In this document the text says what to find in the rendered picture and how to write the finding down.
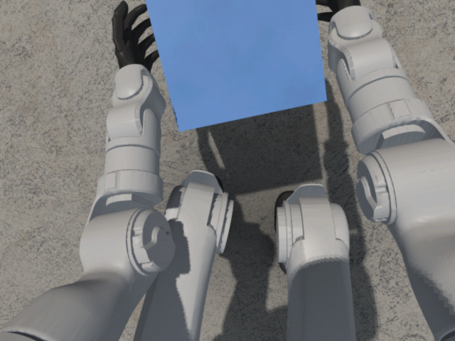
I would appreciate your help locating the left robot thigh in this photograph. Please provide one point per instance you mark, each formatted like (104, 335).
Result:
(174, 303)

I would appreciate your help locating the left robot upper arm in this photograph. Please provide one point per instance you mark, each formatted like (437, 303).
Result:
(121, 253)

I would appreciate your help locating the right robot foot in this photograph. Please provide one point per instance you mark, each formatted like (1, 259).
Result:
(279, 203)

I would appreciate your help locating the robot left forearm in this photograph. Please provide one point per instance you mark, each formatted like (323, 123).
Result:
(133, 145)

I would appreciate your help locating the left robot hand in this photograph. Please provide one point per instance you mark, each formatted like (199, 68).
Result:
(127, 49)

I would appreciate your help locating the robot right forearm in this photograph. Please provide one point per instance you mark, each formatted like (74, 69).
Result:
(374, 86)

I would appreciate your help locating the right robot upper arm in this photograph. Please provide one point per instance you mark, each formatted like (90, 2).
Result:
(411, 189)

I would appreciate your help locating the right robot hand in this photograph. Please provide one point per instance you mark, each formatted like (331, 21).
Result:
(335, 6)

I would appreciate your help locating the carton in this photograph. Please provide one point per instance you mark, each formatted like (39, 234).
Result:
(225, 60)

